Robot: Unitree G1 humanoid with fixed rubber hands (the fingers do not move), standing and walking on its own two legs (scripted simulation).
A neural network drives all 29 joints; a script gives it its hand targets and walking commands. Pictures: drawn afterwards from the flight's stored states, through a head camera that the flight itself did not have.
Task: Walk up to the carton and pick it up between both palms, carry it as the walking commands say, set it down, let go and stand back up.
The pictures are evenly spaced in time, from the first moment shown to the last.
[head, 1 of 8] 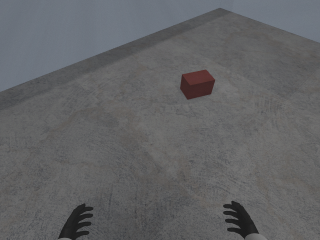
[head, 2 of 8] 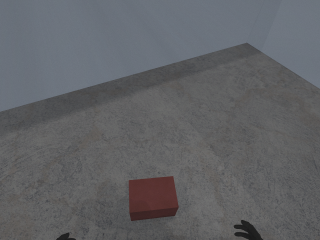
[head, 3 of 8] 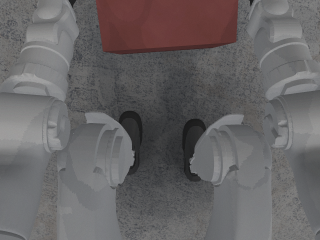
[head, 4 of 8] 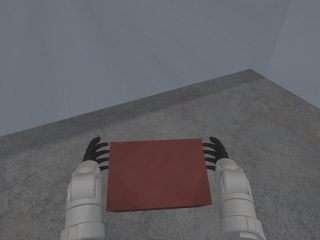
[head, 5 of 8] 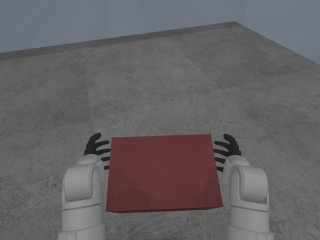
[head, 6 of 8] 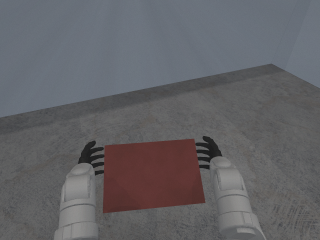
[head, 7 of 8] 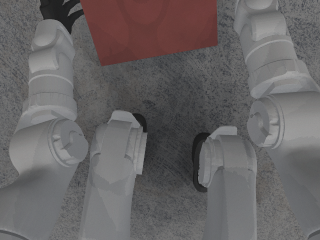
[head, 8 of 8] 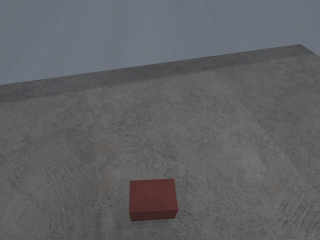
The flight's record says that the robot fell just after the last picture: no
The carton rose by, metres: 0.69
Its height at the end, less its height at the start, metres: +0.00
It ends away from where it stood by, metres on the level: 0.56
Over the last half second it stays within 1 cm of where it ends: yes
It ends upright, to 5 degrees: yes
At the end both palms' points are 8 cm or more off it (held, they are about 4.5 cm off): yes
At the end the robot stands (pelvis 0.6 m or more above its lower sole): yes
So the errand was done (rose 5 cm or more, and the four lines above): yes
